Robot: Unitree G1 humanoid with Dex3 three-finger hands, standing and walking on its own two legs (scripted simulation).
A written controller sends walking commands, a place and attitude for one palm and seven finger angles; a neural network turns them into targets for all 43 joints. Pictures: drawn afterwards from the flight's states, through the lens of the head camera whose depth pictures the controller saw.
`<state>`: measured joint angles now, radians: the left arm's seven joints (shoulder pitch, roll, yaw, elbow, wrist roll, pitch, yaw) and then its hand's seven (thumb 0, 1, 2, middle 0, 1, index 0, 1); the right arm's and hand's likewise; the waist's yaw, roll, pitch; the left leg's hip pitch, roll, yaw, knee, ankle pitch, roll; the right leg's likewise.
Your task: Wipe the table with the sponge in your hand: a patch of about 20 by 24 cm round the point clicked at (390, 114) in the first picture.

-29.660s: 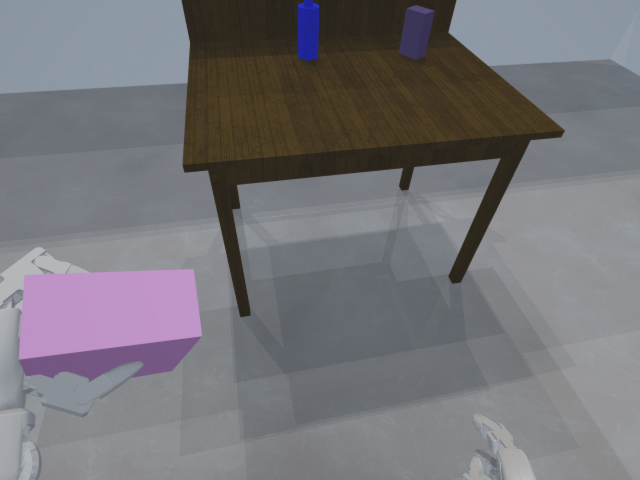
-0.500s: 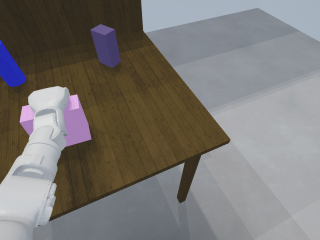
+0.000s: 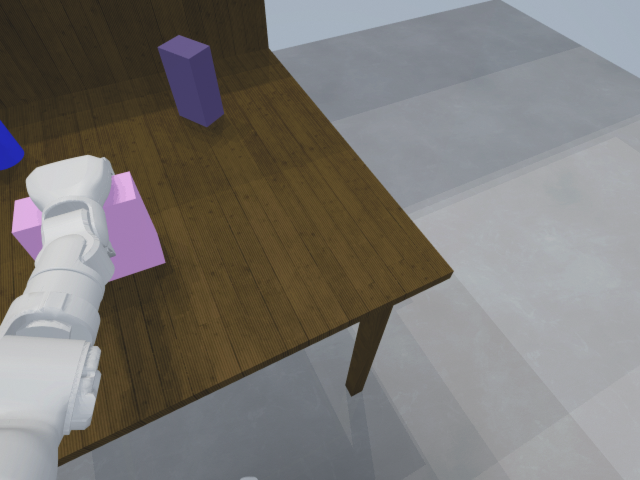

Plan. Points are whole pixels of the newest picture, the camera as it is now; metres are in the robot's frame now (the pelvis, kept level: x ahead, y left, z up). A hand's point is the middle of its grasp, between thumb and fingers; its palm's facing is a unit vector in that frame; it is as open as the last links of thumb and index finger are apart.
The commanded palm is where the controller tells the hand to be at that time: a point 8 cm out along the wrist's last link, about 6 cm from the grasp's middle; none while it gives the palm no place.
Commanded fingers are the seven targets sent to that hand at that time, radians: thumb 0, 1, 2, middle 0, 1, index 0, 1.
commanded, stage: slide back across to the first lane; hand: left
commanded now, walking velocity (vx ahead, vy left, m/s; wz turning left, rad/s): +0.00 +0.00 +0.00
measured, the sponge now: (103, 245) +0.43 +0.30 +0.02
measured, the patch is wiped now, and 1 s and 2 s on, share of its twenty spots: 0.95 0.95 0.95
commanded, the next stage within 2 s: wipe back along the first lane in 0.42 s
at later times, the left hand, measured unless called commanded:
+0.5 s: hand (35, 238) +0.41 +0.36 +0.07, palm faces -0.12 -0.03 -0.99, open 10.1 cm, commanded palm +0.39 +0.35 +0.12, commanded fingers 0.00 0.10 1.30 -1.20 -1.60 -1.20 -1.60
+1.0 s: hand (31, 261) +0.37 +0.35 +0.07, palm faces -0.07 -0.01 -1.00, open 10.1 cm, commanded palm +0.34 +0.33 +0.10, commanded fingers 0.00 0.10 1.30 -1.20 -1.60 -1.20 -1.60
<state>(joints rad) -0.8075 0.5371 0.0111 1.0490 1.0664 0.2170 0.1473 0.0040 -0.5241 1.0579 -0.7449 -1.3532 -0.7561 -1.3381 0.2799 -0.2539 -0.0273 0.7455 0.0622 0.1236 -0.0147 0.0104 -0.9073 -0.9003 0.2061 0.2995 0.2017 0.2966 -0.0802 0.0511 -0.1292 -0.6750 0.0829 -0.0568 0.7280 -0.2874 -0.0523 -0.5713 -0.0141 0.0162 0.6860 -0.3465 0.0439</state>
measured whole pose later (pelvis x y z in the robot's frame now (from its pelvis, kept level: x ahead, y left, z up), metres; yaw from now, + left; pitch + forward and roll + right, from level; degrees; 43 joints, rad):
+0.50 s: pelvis +0.02 +0.00 +0.01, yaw +1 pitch +11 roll -2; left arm -0.60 0.62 0.09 0.89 1.06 0.10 0.08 0.00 -0.52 1.06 -0.74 -1.36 -0.75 -1.34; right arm 0.24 -0.27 -0.04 0.72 0.07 0.12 -0.02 0.01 -0.91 -0.90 0.21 0.30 0.20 0.30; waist -0.03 0.05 -0.12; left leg -0.58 0.08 -0.06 0.69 -0.30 -0.05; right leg -0.47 -0.02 0.00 0.63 -0.35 0.04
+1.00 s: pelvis +0.01 +0.01 +0.01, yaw +1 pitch +9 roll -2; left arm -0.46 0.54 0.01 0.70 1.01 0.20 0.12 0.00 -0.51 1.05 -0.72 -1.36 -0.73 -1.35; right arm 0.21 -0.25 -0.02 0.69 0.08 0.14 -0.01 0.01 -0.91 -0.90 0.21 0.30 0.20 0.30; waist 0.00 0.06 -0.12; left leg -0.54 0.06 -0.06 0.69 -0.30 -0.04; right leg -0.41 -0.04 0.00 0.61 -0.35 0.05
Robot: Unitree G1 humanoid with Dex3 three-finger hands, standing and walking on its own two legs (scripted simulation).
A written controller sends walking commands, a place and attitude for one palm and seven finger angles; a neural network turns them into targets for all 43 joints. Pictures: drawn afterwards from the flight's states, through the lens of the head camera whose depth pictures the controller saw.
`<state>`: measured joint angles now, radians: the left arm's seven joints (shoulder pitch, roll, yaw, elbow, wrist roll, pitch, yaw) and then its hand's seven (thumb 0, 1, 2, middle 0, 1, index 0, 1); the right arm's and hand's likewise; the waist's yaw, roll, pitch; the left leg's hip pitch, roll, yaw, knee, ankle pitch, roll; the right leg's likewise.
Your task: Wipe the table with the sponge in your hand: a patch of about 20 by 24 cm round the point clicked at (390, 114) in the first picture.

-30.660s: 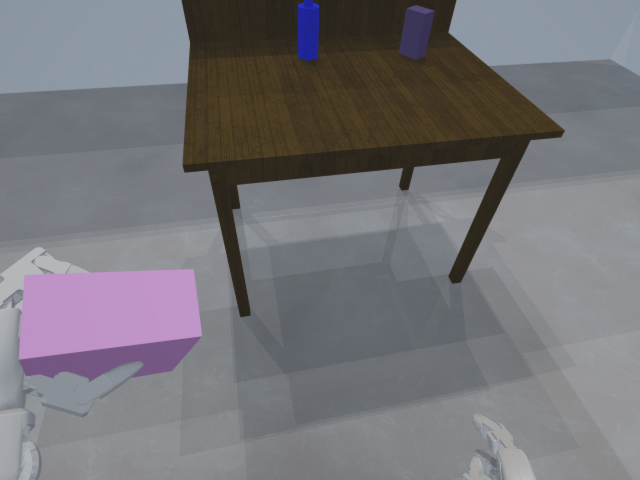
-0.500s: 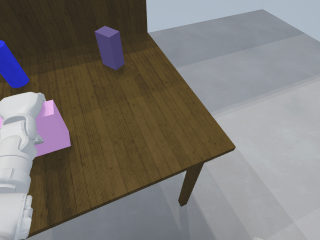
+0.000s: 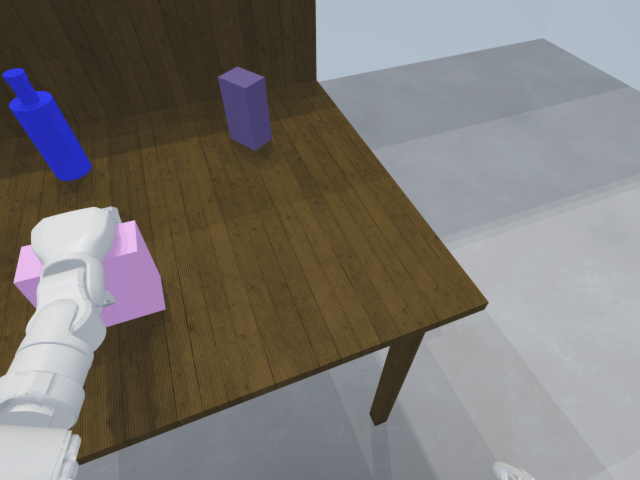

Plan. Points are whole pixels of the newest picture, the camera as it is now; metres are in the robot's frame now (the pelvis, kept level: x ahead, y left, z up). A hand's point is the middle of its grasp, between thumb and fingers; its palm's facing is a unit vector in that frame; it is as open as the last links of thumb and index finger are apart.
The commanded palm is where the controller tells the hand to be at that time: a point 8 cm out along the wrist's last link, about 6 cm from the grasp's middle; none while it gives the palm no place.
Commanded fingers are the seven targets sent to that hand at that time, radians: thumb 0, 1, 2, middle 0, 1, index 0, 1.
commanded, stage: wipe back along the first lane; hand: left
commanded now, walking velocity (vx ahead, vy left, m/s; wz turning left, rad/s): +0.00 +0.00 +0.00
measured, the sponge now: (105, 290) +0.36 +0.33 +0.01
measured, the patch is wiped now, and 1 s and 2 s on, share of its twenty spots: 0.95 0.95 1.00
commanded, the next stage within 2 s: lift the sponge slowly off the table in 1.14 s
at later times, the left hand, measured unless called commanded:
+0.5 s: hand (100, 291) +0.33 +0.30 +0.06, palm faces -0.04 -0.02 -1.00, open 10.1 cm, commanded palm +0.29 +0.29 +0.09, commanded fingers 0.00 0.10 1.30 -1.20 -1.60 -1.20 -1.60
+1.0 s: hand (102, 328) +0.28 +0.28 +0.06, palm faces -0.01 -0.04 -1.00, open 10.1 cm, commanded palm +0.24 +0.26 +0.09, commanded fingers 0.00 0.10 1.30 -1.20 -1.60 -1.20 -1.60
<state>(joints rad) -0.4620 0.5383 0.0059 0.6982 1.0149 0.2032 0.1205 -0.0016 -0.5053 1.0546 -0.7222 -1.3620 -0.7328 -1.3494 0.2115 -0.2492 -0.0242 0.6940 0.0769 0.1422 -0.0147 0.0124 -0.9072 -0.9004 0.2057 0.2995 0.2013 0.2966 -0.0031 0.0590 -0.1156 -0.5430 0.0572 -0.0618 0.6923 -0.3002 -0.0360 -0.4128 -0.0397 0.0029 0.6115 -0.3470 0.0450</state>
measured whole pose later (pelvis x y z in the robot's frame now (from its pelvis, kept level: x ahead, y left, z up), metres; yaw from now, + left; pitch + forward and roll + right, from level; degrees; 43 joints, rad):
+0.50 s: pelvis +0.00 -0.01 +0.00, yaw +1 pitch +6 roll -2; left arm -0.27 0.48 -0.04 0.45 0.99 0.28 0.10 0.00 -0.49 1.05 -0.71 -1.37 -0.72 -1.36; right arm 0.16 -0.26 -0.01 0.66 0.08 0.13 -0.02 0.01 -0.91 -0.90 0.20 0.30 0.20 0.30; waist 0.03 0.07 -0.11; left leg -0.47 0.06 -0.07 0.67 -0.30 -0.05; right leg -0.34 -0.04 -0.01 0.61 -0.36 0.05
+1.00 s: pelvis +0.01 -0.02 +0.00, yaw +1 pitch +3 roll -1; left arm 0.00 0.44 -0.05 0.16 0.98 0.31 0.11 0.00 -0.49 1.05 -0.70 -1.37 -0.71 -1.36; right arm 0.12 -0.26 -0.02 0.64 0.07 0.09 -0.02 0.02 -0.91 -0.90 0.20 0.30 0.20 0.30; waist 0.07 0.09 -0.10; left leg -0.40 0.06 -0.07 0.65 -0.31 -0.05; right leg -0.28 -0.04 -0.01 0.61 -0.38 0.04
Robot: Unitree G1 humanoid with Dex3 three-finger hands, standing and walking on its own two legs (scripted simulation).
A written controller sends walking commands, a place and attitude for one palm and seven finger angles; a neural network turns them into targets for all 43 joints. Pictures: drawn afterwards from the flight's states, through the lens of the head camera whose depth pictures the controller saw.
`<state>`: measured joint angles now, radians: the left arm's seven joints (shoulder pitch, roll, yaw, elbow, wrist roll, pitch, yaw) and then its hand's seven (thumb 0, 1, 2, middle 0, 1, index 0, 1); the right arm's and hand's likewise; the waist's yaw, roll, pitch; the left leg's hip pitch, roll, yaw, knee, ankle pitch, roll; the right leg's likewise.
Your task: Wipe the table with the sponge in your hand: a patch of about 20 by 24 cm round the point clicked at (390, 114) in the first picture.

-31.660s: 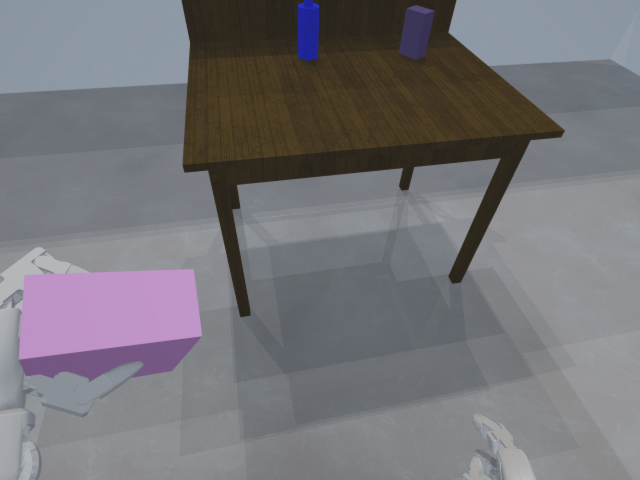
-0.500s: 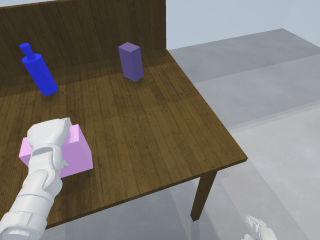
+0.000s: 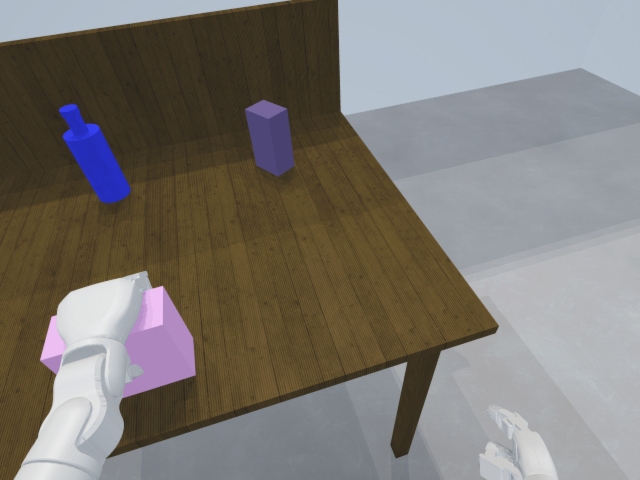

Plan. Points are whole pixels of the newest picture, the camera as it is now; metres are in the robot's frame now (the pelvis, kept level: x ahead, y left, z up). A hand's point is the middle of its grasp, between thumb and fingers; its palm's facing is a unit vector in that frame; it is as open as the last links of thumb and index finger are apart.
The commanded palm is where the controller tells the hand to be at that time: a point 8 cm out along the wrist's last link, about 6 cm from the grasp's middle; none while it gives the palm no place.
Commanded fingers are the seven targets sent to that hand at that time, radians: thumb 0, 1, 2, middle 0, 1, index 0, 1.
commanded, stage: wipe back along the first lane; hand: left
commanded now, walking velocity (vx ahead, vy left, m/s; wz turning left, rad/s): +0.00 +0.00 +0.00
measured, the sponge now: (134, 355) +0.26 +0.30 +0.01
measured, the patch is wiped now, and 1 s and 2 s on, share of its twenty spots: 0.95 1.00 1.00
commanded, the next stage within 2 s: lift the sponge slowly off the table in 0.14 s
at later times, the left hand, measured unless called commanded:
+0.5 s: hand (118, 355) +0.24 +0.28 +0.06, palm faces -0.01 -0.06 -1.00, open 10.1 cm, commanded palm +0.21 +0.27 +0.11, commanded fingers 0.00 0.10 1.30 -1.20 -1.60 -1.20 -1.60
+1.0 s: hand (119, 354) +0.23 +0.27 +0.07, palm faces +0.00 -0.09 -1.00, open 10.1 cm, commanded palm +0.21 +0.27 +0.14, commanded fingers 0.00 0.10 1.30 -1.20 -1.60 -1.20 -1.60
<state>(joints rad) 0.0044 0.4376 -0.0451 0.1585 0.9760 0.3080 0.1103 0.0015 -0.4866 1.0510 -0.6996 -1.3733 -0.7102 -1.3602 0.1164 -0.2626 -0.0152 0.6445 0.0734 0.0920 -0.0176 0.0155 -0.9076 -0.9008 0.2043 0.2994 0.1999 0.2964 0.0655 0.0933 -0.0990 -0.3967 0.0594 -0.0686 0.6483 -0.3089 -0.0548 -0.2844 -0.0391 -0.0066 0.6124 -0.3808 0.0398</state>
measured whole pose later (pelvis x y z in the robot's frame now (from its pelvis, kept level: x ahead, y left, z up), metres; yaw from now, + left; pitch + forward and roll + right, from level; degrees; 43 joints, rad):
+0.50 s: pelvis -0.01 +0.00 +0.00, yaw +0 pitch +1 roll -1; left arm 0.08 0.43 -0.08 0.06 0.97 0.33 0.09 0.00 -0.49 1.05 -0.70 -1.37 -0.71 -1.36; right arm 0.09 -0.25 0.00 0.65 0.07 0.06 -0.04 0.02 -0.91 -0.90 0.20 0.30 0.20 0.30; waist 0.09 0.09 -0.07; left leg -0.35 0.06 -0.07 0.63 -0.29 -0.06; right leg -0.24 -0.04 -0.01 0.60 -0.37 0.04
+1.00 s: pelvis -0.02 -0.01 +0.01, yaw +1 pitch -2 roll -1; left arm 0.02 0.43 -0.09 0.07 0.95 0.29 0.05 0.00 -0.50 1.05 -0.71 -1.37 -0.72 -1.35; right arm 0.06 -0.24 0.00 0.69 0.05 0.02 -0.07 0.02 -0.91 -0.90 0.20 0.30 0.20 0.30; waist 0.11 0.10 -0.03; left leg -0.29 0.06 -0.09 0.57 -0.25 -0.06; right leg -0.18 -0.03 -0.03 0.56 -0.34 0.03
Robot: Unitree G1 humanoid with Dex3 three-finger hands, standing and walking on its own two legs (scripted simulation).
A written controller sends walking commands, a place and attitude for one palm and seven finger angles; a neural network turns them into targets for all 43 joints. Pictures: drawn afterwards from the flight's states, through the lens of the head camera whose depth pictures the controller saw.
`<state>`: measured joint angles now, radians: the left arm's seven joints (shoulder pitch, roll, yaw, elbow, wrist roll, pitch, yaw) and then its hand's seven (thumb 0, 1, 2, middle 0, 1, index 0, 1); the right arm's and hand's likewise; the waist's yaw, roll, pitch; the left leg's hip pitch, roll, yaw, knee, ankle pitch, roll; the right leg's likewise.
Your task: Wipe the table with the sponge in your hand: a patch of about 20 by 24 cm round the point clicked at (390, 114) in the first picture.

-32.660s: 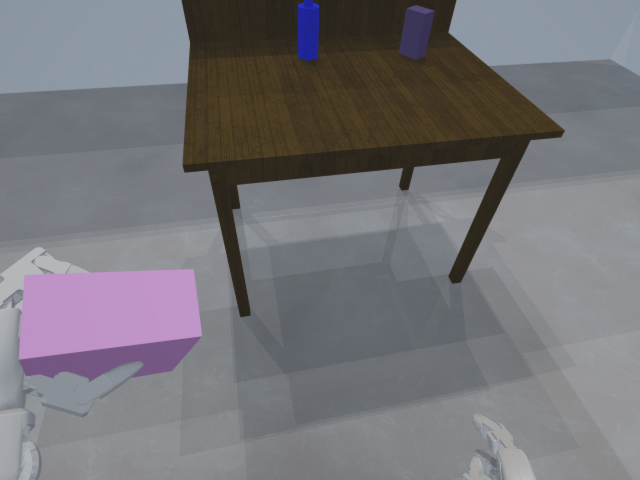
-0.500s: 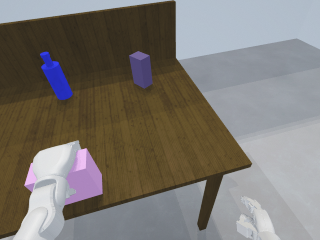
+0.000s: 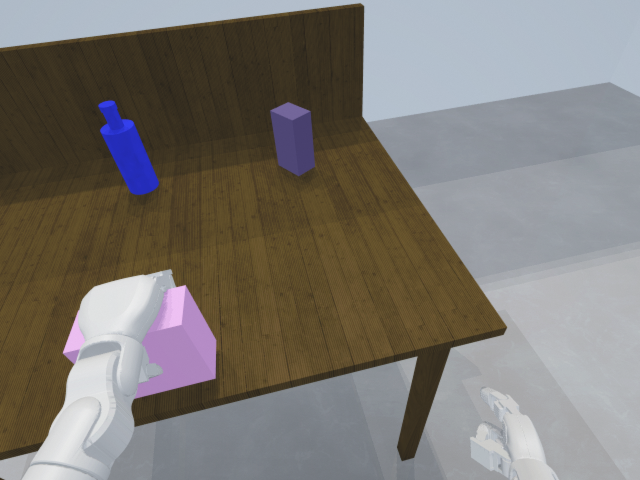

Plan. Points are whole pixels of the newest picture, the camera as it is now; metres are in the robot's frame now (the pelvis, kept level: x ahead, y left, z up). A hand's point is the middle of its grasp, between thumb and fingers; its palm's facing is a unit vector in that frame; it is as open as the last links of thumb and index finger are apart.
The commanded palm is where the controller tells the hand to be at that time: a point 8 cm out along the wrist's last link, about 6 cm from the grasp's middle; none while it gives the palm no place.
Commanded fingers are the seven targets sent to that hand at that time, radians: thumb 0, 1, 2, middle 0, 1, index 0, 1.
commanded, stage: lift the sponge slowly off the table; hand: left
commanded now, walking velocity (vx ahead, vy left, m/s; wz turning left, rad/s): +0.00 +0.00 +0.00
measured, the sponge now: (156, 354) +0.25 +0.28 +0.01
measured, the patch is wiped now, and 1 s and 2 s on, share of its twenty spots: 1.00 1.00 1.00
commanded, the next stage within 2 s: bring the sponge back beside the body in 1.34 s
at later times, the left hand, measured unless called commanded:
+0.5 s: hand (129, 316) +0.25 +0.28 +0.10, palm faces +0.04 -0.09 -1.00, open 10.1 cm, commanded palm +0.23 +0.27 +0.17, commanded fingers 0.00 0.10 1.30 -1.20 -1.60 -1.20 -1.60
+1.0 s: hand (122, 295) +0.26 +0.28 +0.13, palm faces +0.08 -0.08 -0.99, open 10.1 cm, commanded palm +0.23 +0.28 +0.21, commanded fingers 0.00 0.10 1.30 -1.20 -1.60 -1.20 -1.60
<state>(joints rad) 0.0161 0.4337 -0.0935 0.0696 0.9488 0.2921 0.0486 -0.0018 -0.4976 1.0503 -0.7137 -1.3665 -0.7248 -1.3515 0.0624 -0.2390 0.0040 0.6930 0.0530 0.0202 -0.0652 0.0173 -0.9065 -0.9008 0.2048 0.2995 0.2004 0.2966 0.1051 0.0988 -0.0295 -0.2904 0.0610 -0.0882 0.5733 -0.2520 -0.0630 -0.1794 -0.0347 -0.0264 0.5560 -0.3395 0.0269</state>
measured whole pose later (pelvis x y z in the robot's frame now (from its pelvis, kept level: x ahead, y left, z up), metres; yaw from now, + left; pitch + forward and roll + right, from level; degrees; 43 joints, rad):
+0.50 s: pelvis -0.01 +0.00 +0.01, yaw +0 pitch -4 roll -1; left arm -0.01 0.47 -0.08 0.00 0.92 0.31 -0.01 0.00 -0.51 1.05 -0.72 -1.36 -0.74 -1.35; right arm 0.04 -0.25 0.02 0.70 0.05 0.02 -0.07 0.02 -0.91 -0.90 0.20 0.30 0.20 0.30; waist 0.12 0.11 -0.02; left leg -0.23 0.06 -0.09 0.51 -0.22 -0.07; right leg -0.12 -0.03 -0.03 0.49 -0.30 0.03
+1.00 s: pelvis -0.01 +0.00 +0.01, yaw +0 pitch -4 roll -1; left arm -0.09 0.50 -0.09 -0.04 0.91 0.36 -0.07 0.00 -0.51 1.05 -0.73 -1.36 -0.74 -1.34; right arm 0.02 -0.25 0.04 0.69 0.06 0.03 -0.06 0.02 -0.91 -0.90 0.21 0.30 0.20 0.30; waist 0.12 0.12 -0.01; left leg -0.22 0.06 -0.09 0.48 -0.19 -0.06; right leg -0.11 -0.04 -0.03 0.47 -0.28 0.03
